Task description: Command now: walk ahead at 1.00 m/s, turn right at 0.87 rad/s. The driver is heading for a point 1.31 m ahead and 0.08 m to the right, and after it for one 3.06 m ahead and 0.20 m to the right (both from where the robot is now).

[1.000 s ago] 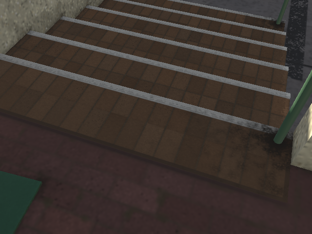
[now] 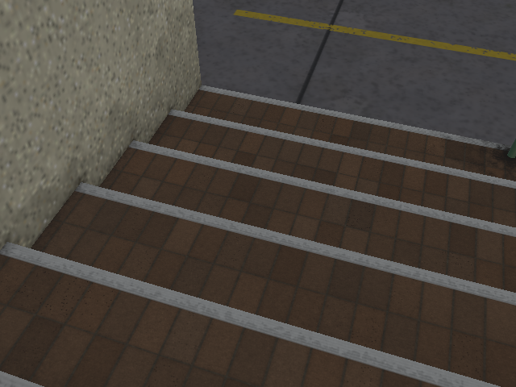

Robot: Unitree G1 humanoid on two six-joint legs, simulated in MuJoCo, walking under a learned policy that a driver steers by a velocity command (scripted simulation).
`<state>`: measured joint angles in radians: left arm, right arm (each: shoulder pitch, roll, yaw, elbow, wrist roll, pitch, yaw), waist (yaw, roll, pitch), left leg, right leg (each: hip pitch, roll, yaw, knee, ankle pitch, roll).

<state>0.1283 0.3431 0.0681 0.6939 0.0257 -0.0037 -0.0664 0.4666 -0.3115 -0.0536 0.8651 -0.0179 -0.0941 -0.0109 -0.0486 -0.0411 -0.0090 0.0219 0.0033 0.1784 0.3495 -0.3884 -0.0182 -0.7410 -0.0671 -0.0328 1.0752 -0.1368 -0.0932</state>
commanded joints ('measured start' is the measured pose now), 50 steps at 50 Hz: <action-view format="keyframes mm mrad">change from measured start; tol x64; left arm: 1 -72 -32 -30 -101 -1 -8 -46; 6 602 145 62 112 8 0 23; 50 175 -33 -34 -35 28 -61 32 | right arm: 1 -161 -87 -10 -75 3 -34 -10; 50 65 -22 78 -170 51 27 80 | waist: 1 86 104 141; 50 65 36 7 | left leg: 1 -251 175 40 -230 544 74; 5 -324 197 72 419 1249 47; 8 -963 -4 -151 1386 -180 -3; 27 645 283 -569 285 1374 393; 32 -451 256 -794 -59 869 522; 50 -841 -171 -703 778 63 100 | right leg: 1 203 13 -69 -267 167 -25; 8 1193 -83 495 -463 374 -349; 18 189 147 239 -640 -62 -133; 26 76 295 73 800 -573 207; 41 -97 -6 233 -449 224 245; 50 975 -78 161 -929 750 26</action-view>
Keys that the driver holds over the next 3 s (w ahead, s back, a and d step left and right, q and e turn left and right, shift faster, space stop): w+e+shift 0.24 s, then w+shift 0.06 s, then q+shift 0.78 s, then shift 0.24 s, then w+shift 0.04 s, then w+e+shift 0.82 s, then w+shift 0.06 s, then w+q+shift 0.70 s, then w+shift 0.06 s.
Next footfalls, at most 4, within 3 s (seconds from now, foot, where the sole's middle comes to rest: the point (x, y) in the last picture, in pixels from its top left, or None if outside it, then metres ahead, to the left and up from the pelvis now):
0.12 right None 0.27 -0.06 -0.77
0.52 left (269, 346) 0.67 -0.03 -0.89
1.00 right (324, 317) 0.82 -0.23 -1.01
1.42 left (262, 355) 0.64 -0.01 -0.89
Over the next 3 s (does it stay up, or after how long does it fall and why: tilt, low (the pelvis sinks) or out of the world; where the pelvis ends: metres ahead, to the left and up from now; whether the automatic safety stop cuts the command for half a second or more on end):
stays up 1.82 -0.14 -0.48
